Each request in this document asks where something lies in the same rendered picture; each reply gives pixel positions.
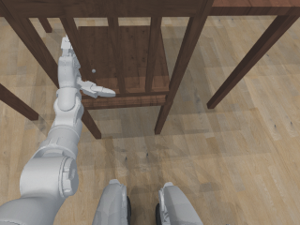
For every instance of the left robot thigh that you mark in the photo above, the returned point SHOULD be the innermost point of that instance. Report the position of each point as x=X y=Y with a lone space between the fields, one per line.
x=109 y=209

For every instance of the chair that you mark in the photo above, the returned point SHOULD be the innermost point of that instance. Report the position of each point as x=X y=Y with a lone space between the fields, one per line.
x=128 y=59

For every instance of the left robot upper arm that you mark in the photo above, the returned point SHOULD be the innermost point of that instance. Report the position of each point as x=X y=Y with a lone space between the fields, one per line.
x=46 y=183

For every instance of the robot left forearm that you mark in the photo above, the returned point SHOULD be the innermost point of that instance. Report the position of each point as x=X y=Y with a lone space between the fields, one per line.
x=66 y=129

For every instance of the robot left shin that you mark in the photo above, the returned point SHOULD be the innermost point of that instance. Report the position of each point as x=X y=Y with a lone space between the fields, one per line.
x=124 y=212

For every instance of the table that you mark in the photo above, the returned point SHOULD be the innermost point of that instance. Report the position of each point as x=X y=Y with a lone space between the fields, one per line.
x=286 y=12

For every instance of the left robot hand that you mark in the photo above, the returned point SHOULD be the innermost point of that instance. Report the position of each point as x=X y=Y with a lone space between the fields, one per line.
x=68 y=71

